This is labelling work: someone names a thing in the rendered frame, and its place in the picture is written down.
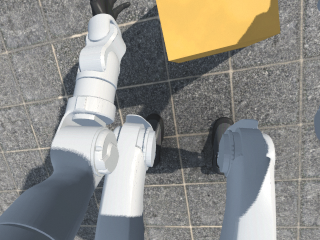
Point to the left robot upper arm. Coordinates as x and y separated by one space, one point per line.
55 208

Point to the carton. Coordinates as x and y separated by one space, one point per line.
194 29

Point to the robot left hand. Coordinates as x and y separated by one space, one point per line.
106 7

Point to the left robot forearm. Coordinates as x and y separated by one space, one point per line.
92 103

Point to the robot left foot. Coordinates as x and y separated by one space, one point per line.
157 124

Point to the left robot thigh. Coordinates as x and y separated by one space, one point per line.
121 213

